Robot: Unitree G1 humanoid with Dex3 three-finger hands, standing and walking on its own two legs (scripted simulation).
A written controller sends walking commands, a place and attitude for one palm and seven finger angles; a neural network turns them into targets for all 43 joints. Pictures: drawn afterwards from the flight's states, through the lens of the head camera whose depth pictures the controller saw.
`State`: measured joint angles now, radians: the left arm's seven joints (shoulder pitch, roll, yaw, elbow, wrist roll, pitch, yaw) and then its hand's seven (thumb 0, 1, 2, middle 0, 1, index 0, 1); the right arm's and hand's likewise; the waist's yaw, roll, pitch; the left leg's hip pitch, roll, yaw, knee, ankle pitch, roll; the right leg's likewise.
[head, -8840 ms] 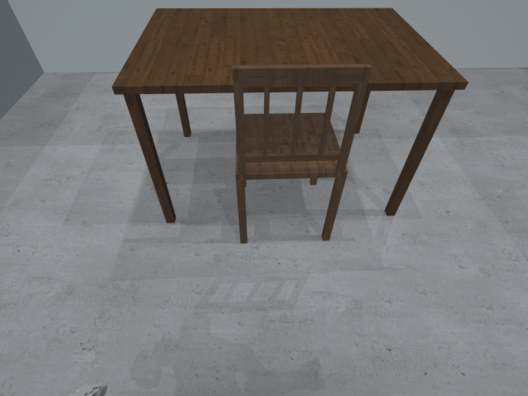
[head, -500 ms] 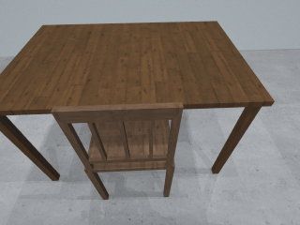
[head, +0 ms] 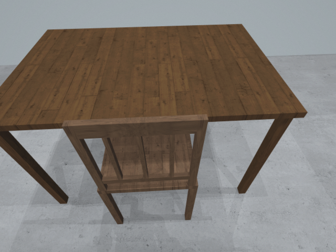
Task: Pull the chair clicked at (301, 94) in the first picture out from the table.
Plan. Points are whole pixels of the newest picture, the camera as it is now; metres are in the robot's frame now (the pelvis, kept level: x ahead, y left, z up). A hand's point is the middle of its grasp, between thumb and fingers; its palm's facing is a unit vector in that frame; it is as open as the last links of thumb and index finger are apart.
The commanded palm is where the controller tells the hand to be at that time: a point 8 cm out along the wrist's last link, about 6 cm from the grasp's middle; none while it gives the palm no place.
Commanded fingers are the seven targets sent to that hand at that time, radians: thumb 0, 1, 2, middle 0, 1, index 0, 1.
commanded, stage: come to a stop and stand still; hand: left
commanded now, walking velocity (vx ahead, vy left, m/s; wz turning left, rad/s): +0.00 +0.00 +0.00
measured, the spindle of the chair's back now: (142, 157) +0.43 +0.12 -0.12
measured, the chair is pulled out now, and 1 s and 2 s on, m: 0.00 0.00 0.00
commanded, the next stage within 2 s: look again from close up in 0.76 s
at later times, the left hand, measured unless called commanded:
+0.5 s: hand out of the picture +0.05 +0.21 -0.17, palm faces +0.02 -0.98 -0.21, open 7.3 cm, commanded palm none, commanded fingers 0.00 0.90 0.90 -0.20 -0.30 -0.20 -0.30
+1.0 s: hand out of the picture +0.03 +0.21 -0.18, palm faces +0.02 -0.98 -0.18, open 7.4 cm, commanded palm none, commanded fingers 0.00 0.90 0.90 -0.20 -0.30 -0.20 -0.30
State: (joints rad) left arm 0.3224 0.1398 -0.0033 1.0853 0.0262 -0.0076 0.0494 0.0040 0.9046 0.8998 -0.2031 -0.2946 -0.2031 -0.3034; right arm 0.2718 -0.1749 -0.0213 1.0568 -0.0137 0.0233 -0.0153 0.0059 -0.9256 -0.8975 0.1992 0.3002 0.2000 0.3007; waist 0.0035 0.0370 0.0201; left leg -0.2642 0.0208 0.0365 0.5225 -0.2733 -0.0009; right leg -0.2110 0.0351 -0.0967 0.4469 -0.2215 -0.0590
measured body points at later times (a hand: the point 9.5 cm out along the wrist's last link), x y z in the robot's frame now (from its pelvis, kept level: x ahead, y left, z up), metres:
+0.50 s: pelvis +0.03 +0.04 +0.00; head +0.04 +0.04 +0.45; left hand +0.05 +0.26 -0.16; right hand +0.03 -0.19 -0.16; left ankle +0.02 +0.11 -0.74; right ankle +0.01 -0.08 -0.74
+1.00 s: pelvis +0.04 +0.04 +0.00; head +0.04 +0.05 +0.45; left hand +0.03 +0.26 -0.16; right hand +0.06 -0.19 -0.15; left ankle +0.02 +0.11 -0.74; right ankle +0.01 -0.08 -0.74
